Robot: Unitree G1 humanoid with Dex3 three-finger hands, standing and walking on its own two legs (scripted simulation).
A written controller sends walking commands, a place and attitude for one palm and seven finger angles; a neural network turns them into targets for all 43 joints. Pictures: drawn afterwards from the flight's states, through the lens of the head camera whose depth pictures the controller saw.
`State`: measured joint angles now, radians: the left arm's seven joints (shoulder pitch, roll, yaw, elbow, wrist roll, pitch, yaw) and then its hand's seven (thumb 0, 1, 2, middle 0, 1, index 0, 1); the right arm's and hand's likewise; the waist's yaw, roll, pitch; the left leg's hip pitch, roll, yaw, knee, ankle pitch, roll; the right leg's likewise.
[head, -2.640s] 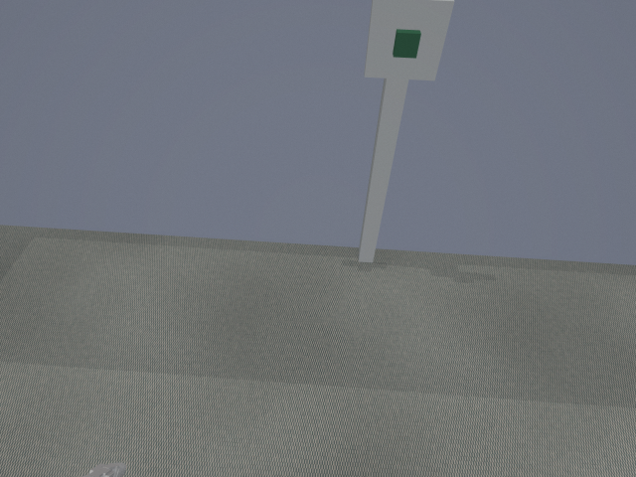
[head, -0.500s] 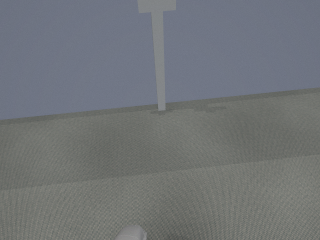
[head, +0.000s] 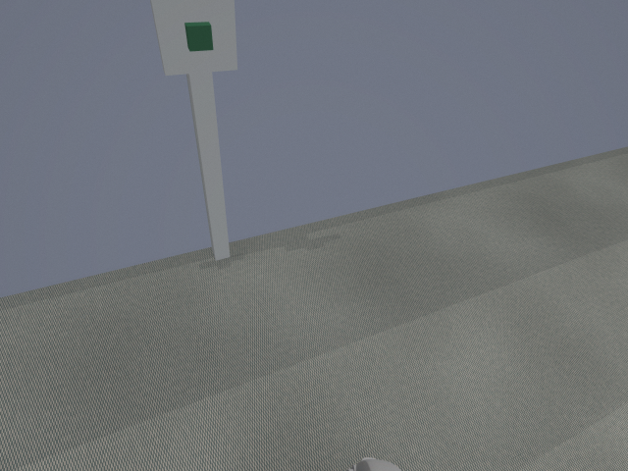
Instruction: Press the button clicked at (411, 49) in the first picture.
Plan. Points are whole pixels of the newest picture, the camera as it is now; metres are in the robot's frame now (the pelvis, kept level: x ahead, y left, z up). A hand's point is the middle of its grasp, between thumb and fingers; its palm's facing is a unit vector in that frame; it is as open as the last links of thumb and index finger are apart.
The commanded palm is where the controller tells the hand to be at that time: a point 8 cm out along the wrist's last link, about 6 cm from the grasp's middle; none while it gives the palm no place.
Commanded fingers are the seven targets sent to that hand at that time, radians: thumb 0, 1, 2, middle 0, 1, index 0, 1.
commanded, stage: walk to a spot facing it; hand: left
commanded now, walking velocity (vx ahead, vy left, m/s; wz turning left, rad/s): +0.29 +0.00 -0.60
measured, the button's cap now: (199, 36) +0.99 +0.36 +0.11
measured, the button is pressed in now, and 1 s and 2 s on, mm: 0 0 0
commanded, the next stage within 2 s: turn to face it in 0.94 s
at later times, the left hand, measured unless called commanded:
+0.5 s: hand (281, 363) +0.34 +0.07 -0.19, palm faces -0.35 -0.93 -0.16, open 7.4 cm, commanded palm none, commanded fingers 0.00 0.90 0.90 -0.20 -0.30 -0.20 -0.30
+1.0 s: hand (301, 276) +0.53 +0.05 -0.18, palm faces -0.48 -0.87 -0.13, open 7.4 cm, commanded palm none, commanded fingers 0.00 0.90 0.90 -0.20 -0.30 -0.20 -0.30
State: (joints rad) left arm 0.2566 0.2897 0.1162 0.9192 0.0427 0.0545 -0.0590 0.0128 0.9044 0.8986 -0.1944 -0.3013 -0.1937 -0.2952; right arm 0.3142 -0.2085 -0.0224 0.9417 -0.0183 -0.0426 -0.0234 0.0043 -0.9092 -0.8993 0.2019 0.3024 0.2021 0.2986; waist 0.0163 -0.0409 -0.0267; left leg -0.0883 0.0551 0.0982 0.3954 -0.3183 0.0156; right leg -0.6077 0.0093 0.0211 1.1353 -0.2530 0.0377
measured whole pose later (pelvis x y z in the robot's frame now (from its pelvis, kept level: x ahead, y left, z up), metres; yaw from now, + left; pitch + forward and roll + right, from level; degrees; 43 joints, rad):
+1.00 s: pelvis +0.38 -0.07 +0.00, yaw -32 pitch +1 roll -2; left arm 0.21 0.20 0.10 0.95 0.03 0.05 -0.04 0.01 0.91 0.90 -0.19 -0.30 -0.19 -0.29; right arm 0.30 -0.16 -0.05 1.00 -0.02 -0.06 -0.02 -0.01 -0.94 -0.90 0.20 0.30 0.20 0.30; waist 0.00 -0.04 0.06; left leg -0.10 0.14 0.34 0.44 -0.33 0.00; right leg -0.59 -0.08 -0.10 1.00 -0.25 0.04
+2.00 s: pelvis +0.45 -0.17 -0.02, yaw -10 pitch +1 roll +1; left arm 0.14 0.21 0.06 0.88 0.01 0.03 0.02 0.01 0.90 0.90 -0.19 -0.30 -0.19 -0.30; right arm 0.21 -0.25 -0.09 0.92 -0.02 0.05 0.01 0.01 -0.91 -0.90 0.20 0.30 0.20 0.30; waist -0.03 0.04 0.04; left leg -0.40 -0.05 -0.10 0.60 -0.24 -0.01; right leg -0.28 -0.03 -0.03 0.58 -0.33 0.04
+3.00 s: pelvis +0.43 -0.19 -0.01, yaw +21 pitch -1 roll +2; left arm 0.19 0.15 0.03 0.91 0.02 0.01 0.02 0.01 0.90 0.90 -0.20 -0.30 -0.20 -0.30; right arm 0.22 -0.24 -0.08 0.98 -0.02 0.07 0.01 0.01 -0.91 -0.90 0.20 0.30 0.20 0.30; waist -0.02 0.06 0.05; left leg -0.44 -0.03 -0.03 1.04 -0.45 -0.03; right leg -0.24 -0.06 -0.12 0.56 -0.31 -0.03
